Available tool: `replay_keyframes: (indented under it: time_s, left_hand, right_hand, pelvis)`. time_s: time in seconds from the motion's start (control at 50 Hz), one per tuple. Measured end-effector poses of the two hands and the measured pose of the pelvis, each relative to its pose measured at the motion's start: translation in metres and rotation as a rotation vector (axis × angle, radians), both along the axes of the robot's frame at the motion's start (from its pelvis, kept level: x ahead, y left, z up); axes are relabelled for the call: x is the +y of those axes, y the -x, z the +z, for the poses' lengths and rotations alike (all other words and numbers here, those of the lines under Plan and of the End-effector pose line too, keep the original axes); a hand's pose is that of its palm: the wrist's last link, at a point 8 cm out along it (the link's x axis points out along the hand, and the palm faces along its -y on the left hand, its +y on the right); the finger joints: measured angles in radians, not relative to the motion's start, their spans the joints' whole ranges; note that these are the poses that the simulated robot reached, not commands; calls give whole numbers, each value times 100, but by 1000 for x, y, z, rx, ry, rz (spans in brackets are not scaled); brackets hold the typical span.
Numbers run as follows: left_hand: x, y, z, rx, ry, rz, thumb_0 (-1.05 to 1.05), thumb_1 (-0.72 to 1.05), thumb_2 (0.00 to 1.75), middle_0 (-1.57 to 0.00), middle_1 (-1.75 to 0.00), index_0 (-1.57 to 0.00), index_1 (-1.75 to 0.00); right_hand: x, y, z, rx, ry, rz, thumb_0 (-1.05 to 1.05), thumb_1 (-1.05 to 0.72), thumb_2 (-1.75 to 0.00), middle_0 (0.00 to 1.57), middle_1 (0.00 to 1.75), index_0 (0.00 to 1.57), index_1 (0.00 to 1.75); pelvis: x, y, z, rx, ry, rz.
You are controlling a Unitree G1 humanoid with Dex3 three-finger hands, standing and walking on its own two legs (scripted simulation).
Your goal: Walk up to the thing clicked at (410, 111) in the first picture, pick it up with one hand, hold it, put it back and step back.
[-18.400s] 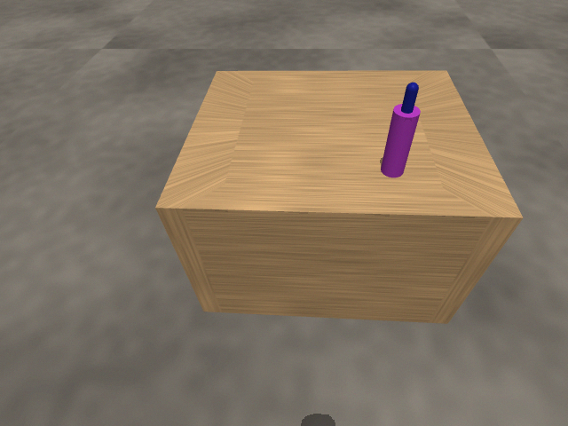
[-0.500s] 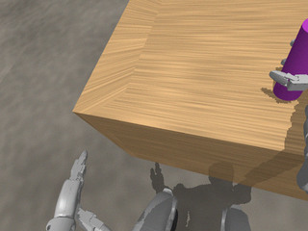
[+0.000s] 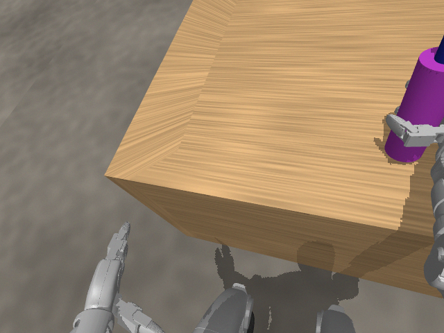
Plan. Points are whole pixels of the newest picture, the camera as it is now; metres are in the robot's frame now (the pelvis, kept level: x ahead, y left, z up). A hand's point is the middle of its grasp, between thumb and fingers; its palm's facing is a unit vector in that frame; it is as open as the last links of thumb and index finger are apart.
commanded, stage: settle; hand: right
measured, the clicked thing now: (429, 94) +0.53 -0.20 +0.06
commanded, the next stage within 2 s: lift in 0.38 s
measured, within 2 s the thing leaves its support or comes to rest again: neither
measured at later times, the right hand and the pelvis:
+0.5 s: hand (425, 108) +0.51 -0.20 +0.06, palm faces +0.14 +0.99 -0.01, open 9.0 cm; pelvis +0.00 +0.00 +0.02, yaw -1 degrees
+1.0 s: hand (436, 114) +0.46 -0.19 +0.10, palm faces +0.13 +0.99 -0.03, open 9.0 cm; pelvis +0.00 +0.00 +0.04, yaw -1 degrees
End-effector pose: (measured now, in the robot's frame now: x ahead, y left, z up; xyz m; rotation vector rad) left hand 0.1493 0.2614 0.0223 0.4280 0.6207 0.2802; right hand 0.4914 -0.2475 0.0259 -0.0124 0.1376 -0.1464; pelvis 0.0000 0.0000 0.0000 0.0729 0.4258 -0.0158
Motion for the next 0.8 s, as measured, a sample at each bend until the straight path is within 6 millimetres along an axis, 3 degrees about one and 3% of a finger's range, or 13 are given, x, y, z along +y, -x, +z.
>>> replay_keyframes:
  time_s: [0.24,0.5,0.8]
  left_hand:
    - [0,-7,5,-10,31,-12,-1,-54,6,-6,-5,-6,-5]
    - [3,2,7,-18,41,-5,-1,-53,5,-6,-5,-6,-5]
    - [3,10,8,-13,73,9,-1,-52,5,-6,-5,-6,-5]
  right_hand:
    - [-2,6,19,-8,-2,-9,0,25,-109,81,101,78,100]
    - [0,12,33,-17,-11,7,0,25,-109,80,103,78,102]
    - [6,35,49,-24,-17,11,0,26,-111,80,104,77,103]
  pelvis:
    - [1,-3,12,-32,9,-4]
    - [2,2,17,-53,17,-3]
    - [1,3,29,-104,26,-4]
